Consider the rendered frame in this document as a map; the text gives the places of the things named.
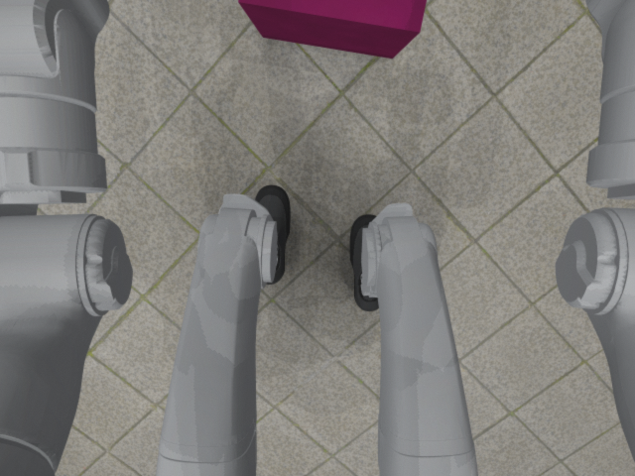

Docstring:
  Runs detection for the robot right upper arm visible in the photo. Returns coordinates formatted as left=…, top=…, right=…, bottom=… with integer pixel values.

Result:
left=556, top=207, right=635, bottom=462

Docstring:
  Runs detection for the right robot thigh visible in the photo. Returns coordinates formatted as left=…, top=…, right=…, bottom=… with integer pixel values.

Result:
left=361, top=216, right=478, bottom=476

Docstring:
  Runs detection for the carton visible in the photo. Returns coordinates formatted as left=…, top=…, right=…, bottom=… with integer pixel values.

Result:
left=238, top=0, right=427, bottom=59

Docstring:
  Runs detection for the robot left upper arm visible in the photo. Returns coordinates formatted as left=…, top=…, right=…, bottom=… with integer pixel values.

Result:
left=0, top=214, right=133, bottom=476

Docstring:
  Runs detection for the robot right forearm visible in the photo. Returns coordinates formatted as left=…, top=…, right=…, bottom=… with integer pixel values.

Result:
left=585, top=0, right=635, bottom=200

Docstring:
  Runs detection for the robot left foot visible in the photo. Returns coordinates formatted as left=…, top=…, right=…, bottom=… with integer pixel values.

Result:
left=255, top=185, right=291, bottom=285

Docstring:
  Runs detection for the robot left forearm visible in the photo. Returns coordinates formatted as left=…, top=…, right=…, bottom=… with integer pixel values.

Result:
left=0, top=0, right=110, bottom=217

